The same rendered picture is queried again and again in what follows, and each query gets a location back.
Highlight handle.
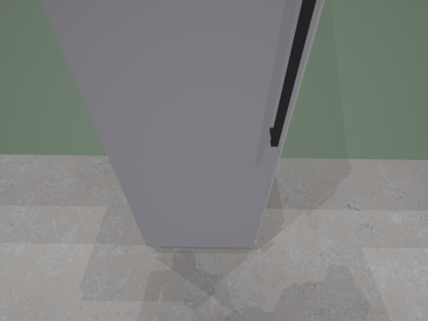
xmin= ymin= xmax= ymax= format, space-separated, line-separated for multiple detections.
xmin=270 ymin=0 xmax=316 ymax=146

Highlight fridge door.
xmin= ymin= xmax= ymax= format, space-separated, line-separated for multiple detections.
xmin=40 ymin=0 xmax=322 ymax=248

